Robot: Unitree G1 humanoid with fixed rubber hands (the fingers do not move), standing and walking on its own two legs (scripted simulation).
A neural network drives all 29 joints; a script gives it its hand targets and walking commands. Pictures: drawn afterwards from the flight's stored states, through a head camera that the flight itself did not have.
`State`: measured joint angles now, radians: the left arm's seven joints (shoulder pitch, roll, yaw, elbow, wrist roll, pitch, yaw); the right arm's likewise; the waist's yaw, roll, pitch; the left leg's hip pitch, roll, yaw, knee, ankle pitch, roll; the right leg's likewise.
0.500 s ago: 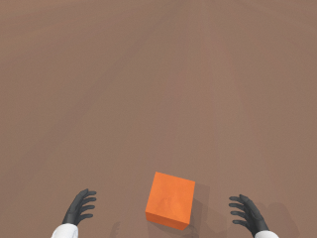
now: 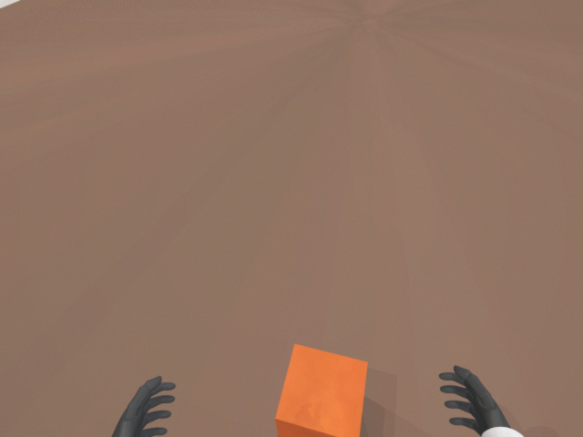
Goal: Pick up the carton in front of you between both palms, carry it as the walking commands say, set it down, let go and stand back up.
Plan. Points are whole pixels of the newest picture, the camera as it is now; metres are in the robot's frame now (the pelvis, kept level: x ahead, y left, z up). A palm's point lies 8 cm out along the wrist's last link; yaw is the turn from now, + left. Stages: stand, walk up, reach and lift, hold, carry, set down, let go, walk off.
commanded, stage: stand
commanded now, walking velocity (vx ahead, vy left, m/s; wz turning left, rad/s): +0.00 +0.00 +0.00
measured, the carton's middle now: (321, 402) +0.35 -0.06 -0.65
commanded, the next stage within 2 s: none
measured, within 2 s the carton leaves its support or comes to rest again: neither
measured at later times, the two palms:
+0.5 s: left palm out of the picture +0.15 +0.22 -0.13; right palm out of the picture +0.08 -0.29 -0.13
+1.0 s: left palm out of the picture +0.13 +0.23 -0.13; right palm out of the picture +0.02 -0.29 -0.14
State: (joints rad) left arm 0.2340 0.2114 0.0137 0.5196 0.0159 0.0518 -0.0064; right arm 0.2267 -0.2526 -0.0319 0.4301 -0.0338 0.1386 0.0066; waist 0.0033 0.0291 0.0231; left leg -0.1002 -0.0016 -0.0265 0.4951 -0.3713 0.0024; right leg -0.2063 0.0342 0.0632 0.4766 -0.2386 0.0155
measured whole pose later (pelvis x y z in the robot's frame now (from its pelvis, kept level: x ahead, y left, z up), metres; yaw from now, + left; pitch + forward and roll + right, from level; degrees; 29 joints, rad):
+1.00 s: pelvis +0.03 -0.02 -0.02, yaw -9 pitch +2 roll +1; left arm 0.35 0.24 0.02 0.77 0.02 0.01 0.04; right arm 0.39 -0.28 -0.01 0.76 -0.02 0.04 -0.06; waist -0.02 0.01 -0.04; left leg -0.16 0.05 0.13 0.62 -0.50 -0.02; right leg -0.38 0.11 0.17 0.73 -0.38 -0.02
